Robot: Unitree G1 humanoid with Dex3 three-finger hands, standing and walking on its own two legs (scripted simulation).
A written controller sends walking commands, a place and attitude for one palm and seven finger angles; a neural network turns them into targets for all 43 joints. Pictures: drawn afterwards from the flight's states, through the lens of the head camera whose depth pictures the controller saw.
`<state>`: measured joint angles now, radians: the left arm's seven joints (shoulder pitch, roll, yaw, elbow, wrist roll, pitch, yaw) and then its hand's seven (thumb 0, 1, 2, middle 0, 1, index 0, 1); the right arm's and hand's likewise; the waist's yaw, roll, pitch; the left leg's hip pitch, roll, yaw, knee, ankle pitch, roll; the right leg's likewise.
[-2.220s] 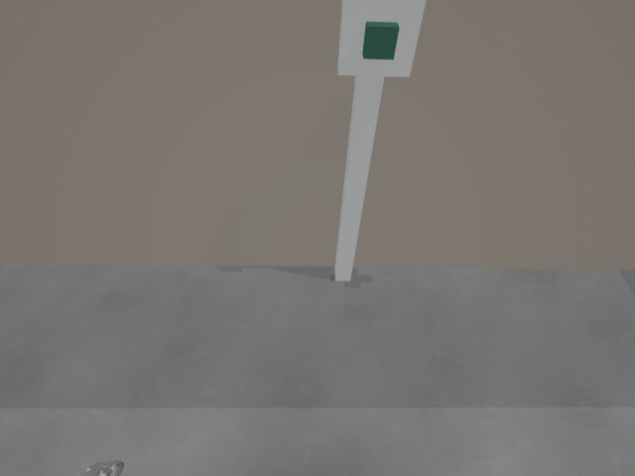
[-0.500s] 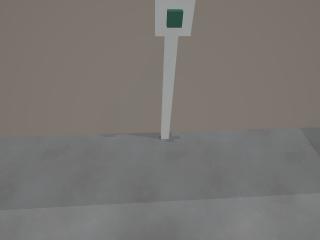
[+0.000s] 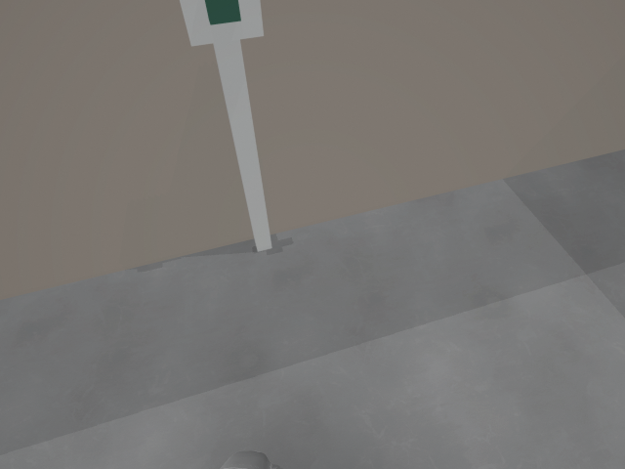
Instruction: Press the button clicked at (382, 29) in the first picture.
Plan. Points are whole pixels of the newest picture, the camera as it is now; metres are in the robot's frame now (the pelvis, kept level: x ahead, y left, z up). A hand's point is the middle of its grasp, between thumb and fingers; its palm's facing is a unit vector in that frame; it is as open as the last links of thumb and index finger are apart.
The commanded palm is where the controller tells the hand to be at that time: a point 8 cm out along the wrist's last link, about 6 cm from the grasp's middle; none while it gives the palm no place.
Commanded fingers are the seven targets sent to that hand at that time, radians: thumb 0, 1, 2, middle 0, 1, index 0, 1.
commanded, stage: walk to a spot facing it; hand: left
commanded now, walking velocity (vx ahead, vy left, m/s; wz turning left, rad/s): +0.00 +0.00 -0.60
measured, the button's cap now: (221, 3) +0.91 +0.27 +0.15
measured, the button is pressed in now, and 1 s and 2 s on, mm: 0 0 0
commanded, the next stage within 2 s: turn to face it in 1.46 s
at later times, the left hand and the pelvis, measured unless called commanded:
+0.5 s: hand out of the picture +0.13 +0.21 -0.16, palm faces -0.30 -0.93 -0.23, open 7.4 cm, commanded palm none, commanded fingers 0.00 0.90 0.90 -0.20 -0.30 -0.20 -0.30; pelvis -0.03 +0.04 +0.00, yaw -20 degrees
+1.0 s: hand (224, 431) +0.19 +0.17 -0.19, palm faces -0.50 -0.85 -0.17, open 7.4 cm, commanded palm none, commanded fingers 0.00 0.90 0.90 -0.20 -0.30 -0.20 -0.30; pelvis +0.09 +0.00 -0.01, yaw -36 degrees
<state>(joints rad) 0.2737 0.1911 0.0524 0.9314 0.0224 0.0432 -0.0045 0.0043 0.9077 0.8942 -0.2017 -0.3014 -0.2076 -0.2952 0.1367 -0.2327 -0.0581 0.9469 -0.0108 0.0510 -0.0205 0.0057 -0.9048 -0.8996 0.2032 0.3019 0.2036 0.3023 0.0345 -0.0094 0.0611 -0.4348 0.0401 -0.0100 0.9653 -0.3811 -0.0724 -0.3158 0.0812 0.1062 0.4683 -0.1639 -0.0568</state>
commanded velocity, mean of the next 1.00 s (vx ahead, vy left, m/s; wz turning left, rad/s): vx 0.18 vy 0.00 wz -0.58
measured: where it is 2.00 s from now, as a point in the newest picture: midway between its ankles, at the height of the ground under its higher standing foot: (400, 438)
